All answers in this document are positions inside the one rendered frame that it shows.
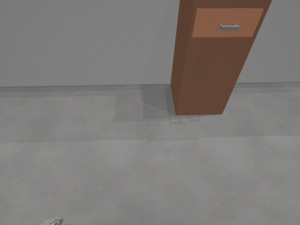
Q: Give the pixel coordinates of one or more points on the drawer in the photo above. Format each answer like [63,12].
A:
[207,20]

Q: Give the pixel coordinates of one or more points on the cabinet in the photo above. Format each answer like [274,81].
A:
[206,69]

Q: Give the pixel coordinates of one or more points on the handle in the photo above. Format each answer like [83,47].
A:
[232,27]

